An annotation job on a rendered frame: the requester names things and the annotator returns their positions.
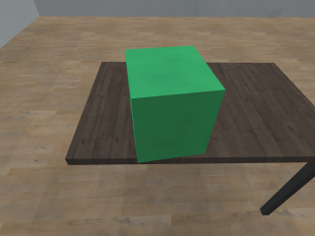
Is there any carton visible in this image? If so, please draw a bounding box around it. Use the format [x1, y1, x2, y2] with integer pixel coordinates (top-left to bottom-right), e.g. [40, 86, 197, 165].
[125, 45, 225, 163]

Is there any table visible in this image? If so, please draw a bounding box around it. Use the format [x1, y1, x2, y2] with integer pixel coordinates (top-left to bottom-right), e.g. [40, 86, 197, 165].
[65, 62, 315, 215]

